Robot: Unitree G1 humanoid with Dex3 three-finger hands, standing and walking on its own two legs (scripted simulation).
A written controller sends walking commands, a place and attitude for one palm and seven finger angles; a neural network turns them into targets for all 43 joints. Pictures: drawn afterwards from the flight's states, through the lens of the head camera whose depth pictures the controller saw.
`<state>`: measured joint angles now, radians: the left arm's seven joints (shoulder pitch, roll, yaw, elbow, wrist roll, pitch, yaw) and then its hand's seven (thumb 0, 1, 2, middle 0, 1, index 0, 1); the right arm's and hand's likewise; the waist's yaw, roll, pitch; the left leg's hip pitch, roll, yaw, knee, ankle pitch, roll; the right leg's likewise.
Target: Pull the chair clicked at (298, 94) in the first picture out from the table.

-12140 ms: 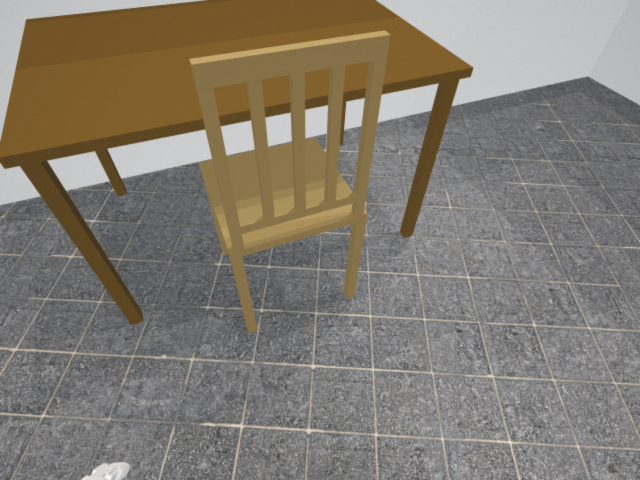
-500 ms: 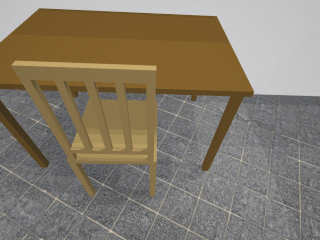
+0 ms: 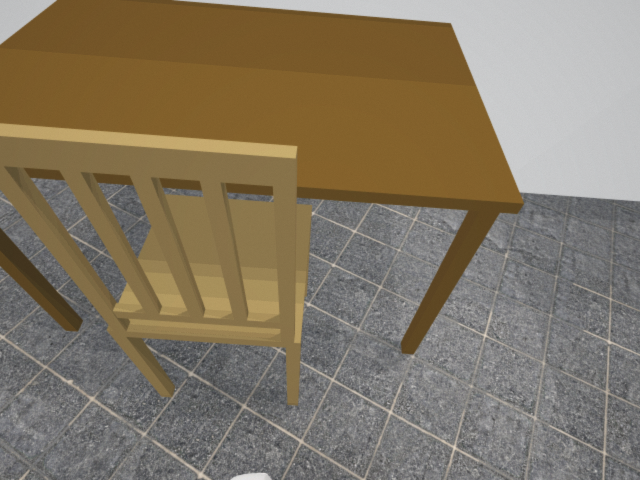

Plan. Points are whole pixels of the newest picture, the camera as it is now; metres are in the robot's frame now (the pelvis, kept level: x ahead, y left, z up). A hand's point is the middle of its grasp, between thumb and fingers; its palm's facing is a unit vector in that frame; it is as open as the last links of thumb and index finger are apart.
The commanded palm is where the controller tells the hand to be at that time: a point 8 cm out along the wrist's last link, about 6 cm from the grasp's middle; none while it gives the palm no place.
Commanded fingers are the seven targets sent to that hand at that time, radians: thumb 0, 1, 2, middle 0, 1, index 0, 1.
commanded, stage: come to a stop and stand still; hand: left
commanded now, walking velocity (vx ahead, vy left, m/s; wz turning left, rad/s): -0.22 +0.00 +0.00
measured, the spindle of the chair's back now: (176, 257) +0.43 +0.27 -0.04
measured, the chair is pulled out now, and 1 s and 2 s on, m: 0.00 0.00 0.00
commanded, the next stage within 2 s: look again from close up in 1.56 s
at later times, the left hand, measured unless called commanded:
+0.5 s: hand out of the picture +0.02 +0.14 -0.16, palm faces +0.04 -0.96 -0.27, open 7.4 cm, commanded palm none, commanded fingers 0.00 0.90 0.90 -0.20 -0.30 -0.20 -0.30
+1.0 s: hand out of the picture -0.02 +0.11 -0.16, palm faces +0.01 -0.98 -0.18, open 7.4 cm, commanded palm none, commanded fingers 0.00 0.90 0.90 -0.20 -0.30 -0.20 -0.30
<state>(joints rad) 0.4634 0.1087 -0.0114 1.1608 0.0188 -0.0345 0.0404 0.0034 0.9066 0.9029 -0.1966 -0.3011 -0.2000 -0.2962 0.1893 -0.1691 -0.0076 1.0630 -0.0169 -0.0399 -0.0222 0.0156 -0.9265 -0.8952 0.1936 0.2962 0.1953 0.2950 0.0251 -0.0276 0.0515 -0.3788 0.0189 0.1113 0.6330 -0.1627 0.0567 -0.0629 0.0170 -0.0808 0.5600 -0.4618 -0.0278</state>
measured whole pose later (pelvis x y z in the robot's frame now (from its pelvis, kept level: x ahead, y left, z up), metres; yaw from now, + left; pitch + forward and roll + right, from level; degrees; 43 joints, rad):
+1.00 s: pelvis -0.02 -0.06 +0.02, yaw +1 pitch -1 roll +0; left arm 0.31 0.16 -0.01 1.06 0.01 -0.01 0.03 0.01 0.91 0.90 -0.20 -0.30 -0.20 -0.30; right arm 0.36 -0.14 0.01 1.12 -0.02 0.00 -0.01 0.01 -0.91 -0.90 0.19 0.30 0.20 0.30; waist -0.02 -0.01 0.02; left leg -0.25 0.02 0.06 0.47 -0.20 0.01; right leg -0.21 0.01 -0.07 0.48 -0.25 -0.04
